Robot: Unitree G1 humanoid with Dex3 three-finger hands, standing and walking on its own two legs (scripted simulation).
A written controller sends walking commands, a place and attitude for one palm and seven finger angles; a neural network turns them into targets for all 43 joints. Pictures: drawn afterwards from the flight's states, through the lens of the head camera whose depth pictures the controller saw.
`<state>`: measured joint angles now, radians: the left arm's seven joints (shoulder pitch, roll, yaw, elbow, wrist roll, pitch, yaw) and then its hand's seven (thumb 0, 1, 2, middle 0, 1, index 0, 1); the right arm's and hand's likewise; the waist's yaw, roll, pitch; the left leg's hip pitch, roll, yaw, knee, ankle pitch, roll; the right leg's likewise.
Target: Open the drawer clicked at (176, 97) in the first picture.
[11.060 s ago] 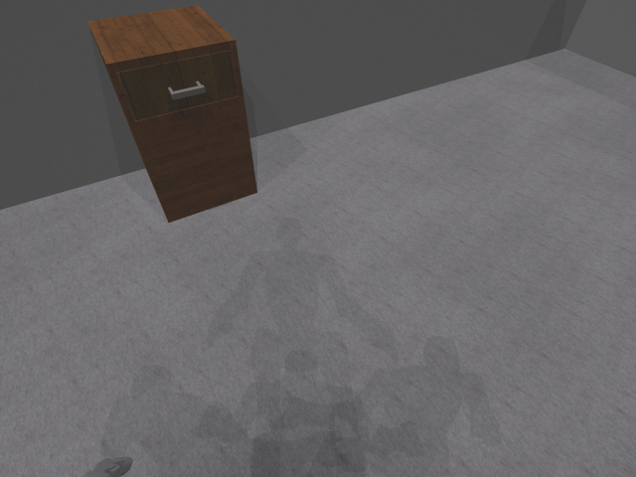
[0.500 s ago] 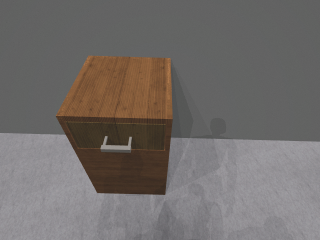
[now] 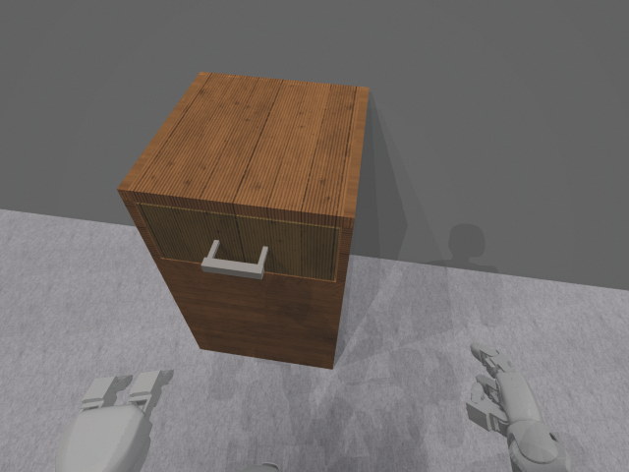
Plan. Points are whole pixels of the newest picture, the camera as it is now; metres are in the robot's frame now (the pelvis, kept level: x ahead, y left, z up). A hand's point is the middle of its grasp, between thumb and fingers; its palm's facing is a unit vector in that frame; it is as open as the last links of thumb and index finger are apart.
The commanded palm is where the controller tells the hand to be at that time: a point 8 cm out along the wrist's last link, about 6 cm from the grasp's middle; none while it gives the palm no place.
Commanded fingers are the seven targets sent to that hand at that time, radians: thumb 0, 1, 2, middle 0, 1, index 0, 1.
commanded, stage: raise the hand with hooked fingers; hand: left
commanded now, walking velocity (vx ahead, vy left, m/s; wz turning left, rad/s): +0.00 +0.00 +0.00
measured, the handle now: (236, 258) +0.49 +0.24 -0.13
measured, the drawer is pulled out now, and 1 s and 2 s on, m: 0.00 0.00 0.00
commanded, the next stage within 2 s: move the hooked fingers above the handle in 1.38 s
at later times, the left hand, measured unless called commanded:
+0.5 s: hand (165, 314) +0.27 +0.24 +0.04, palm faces +0.01 -0.11 -0.99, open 12.1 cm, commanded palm +0.25 +0.25 +0.10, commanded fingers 0.00 -0.31 0.38 -0.29 -1.08 -0.29 -1.08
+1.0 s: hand (134, 228) +0.33 +0.29 +0.12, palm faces +0.08 -0.08 -0.99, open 13.8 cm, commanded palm +0.30 +0.28 +0.17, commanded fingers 0.00 -0.50 0.30 -0.30 -1.20 -0.30 -1.20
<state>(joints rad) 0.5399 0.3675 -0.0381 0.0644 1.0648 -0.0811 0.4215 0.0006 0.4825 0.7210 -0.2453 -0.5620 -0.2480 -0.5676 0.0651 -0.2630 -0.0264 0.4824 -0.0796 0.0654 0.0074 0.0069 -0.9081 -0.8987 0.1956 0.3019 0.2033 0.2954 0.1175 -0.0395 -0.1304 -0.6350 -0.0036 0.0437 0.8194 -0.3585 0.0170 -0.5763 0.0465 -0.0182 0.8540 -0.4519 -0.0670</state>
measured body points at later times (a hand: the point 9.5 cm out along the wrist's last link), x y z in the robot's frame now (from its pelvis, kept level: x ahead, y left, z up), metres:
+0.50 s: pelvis +0.04 +0.01 +0.01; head +0.08 -0.01 +0.46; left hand +0.26 +0.25 +0.10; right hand +0.19 -0.26 -0.10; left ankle +0.03 +0.12 -0.70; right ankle -0.02 -0.08 -0.70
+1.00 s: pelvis +0.01 +0.05 +0.04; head +0.01 +0.03 +0.48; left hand +0.32 +0.29 +0.18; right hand +0.21 -0.16 -0.06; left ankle +0.03 +0.12 -0.70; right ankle -0.02 -0.08 -0.70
